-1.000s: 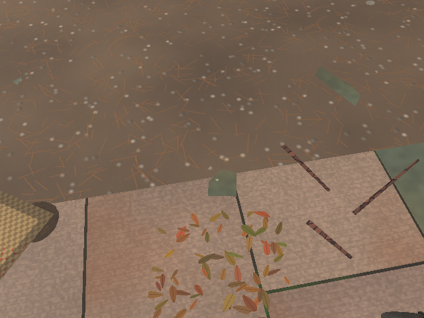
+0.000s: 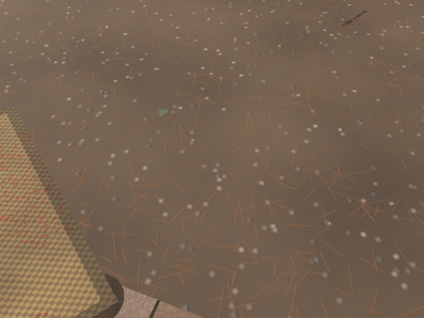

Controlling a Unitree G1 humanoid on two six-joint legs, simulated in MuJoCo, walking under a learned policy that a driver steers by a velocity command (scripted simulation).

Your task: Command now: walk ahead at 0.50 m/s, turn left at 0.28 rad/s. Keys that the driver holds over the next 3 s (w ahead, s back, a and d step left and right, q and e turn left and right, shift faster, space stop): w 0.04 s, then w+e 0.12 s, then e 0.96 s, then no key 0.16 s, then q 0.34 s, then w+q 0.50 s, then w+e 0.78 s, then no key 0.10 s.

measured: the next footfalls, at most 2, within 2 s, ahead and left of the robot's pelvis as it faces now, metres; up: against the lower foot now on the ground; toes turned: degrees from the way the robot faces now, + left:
left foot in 0.18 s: +0.27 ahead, +0.15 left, +0.00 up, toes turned +1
right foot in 0.62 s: +0.34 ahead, -0.10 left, +0.00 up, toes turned -17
